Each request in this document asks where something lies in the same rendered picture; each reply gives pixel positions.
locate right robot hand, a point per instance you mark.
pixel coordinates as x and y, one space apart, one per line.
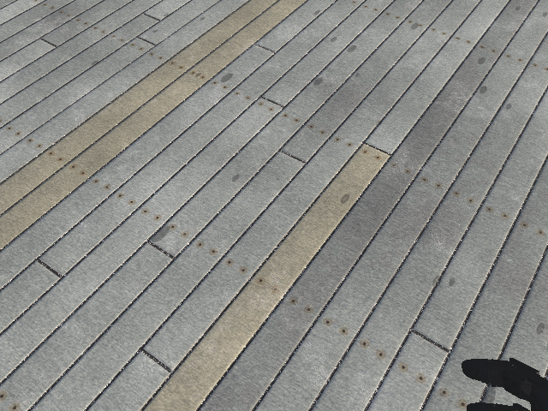
515 377

